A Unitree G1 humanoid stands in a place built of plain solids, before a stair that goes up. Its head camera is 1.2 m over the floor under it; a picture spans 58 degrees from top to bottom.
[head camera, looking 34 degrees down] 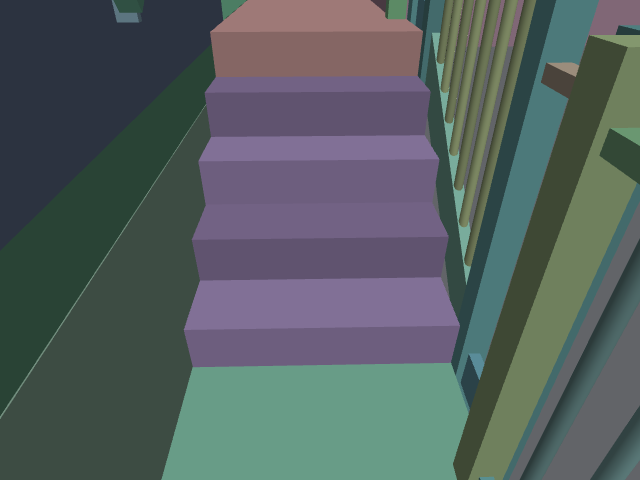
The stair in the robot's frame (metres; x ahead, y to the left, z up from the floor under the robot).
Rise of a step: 0.18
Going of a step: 0.25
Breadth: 0.90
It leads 1 degrees to the left of straight ahead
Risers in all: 5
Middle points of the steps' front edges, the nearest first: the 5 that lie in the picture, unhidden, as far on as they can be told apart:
1.00 -0.01 0.18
1.25 0.00 0.36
1.50 0.00 0.55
1.75 0.01 0.73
2.00 0.01 0.91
